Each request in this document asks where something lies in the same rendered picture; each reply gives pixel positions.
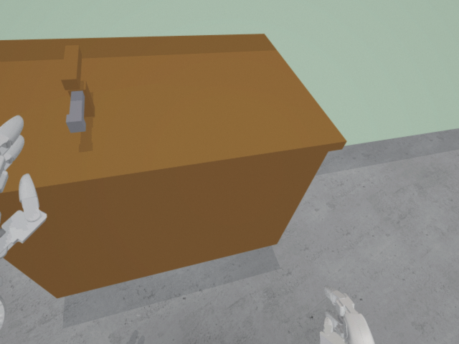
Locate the tap lever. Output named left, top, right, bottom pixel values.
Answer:
left=66, top=91, right=86, bottom=133

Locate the robot right hand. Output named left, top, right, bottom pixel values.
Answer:
left=320, top=285, right=375, bottom=344

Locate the counter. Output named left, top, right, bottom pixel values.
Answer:
left=0, top=34, right=347, bottom=298

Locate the robot left hand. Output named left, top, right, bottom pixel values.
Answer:
left=0, top=115, right=47, bottom=259

